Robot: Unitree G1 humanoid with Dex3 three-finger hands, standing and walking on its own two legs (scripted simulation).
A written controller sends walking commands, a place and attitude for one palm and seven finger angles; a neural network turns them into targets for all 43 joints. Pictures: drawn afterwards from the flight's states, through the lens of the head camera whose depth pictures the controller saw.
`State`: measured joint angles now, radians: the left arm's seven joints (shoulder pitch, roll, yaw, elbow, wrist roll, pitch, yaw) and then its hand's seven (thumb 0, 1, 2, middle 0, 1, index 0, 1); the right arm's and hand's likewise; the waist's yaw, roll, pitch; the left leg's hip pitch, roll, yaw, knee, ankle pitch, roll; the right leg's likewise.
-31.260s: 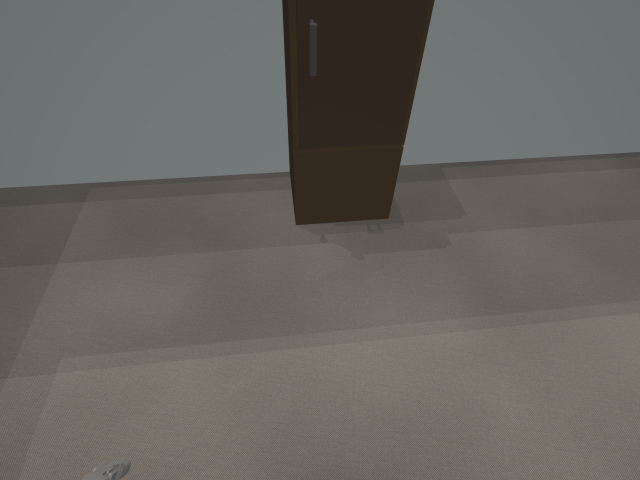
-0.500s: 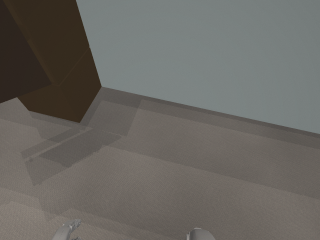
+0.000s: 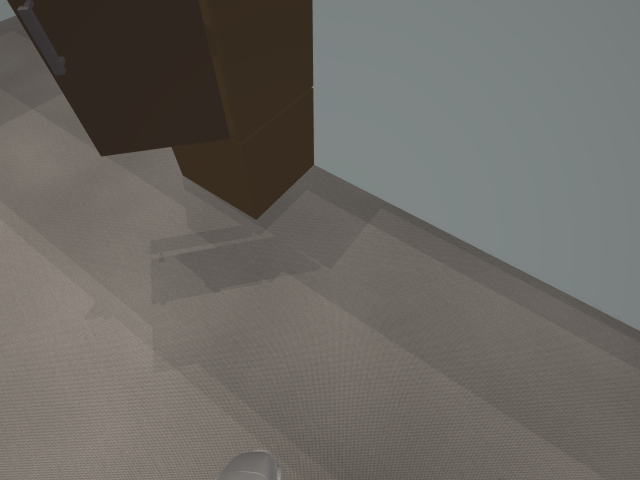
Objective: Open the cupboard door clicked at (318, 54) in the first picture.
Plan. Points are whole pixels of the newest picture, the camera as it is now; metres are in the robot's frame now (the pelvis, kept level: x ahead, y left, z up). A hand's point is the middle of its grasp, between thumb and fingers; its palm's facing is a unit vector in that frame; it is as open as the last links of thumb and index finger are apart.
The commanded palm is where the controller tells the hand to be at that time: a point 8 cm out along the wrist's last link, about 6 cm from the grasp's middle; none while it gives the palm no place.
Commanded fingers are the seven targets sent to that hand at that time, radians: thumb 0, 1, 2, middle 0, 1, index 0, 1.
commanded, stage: turn to face it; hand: left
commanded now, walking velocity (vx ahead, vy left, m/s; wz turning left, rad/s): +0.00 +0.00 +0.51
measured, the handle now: (45, 38) +0.93 +0.68 +0.02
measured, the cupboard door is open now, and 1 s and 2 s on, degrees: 48 48 48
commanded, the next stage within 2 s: take the last steps up to it in 0.64 s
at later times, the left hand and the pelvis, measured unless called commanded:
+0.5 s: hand out of the picture +0.07 +0.24 -0.16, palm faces +0.19 -0.96 -0.21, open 7.4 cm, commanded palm none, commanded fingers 0.00 0.90 0.90 -0.20 -0.30 -0.20 -0.30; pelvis +0.01 +0.03 +0.01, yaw +10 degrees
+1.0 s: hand out of the picture -0.05 +0.16 -0.15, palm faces +0.43 -0.87 -0.24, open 7.3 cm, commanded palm none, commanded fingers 0.00 0.90 0.90 -0.20 -0.30 -0.20 -0.30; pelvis +0.02 -0.01 +0.01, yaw +22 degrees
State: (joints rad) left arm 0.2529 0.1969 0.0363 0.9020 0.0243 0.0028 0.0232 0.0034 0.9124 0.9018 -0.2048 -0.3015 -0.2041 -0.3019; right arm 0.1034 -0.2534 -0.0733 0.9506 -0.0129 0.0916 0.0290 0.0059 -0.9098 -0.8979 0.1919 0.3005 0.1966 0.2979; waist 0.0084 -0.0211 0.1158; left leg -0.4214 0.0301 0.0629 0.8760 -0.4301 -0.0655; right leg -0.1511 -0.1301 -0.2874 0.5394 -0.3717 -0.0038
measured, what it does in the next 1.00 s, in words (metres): steps on the spot, turning left: left foot, then right foot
